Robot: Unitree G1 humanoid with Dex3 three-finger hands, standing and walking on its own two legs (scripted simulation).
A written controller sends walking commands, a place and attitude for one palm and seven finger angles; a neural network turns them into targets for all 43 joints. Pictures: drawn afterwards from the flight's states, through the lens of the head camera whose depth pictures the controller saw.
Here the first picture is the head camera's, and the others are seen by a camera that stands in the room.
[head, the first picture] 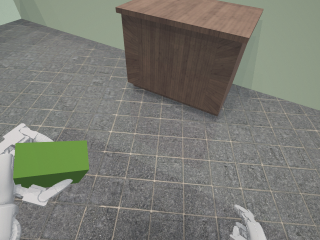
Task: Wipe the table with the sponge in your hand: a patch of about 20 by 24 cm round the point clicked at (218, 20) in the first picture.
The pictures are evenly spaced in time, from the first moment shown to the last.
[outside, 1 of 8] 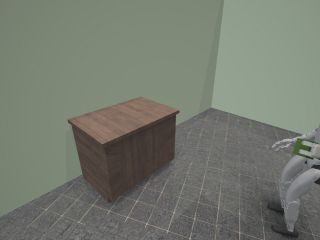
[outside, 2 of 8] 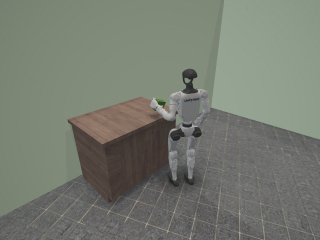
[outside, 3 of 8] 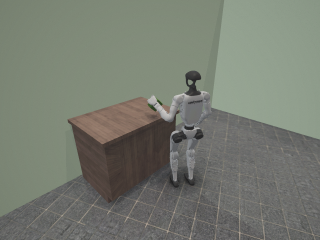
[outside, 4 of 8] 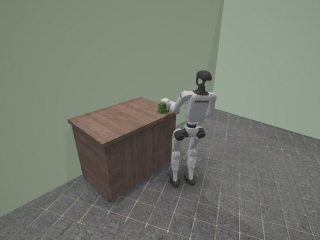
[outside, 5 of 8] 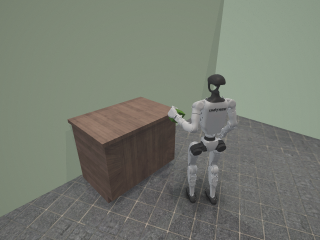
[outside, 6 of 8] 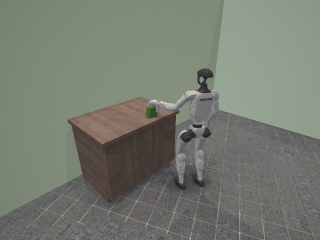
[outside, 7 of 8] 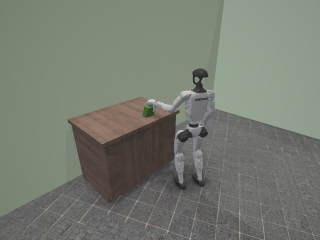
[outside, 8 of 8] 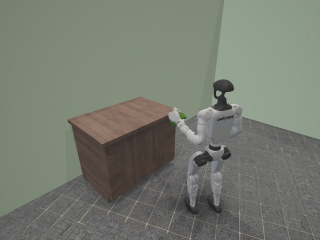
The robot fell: no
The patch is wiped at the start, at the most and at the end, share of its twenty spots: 0.00 1.00 1.00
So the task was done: yes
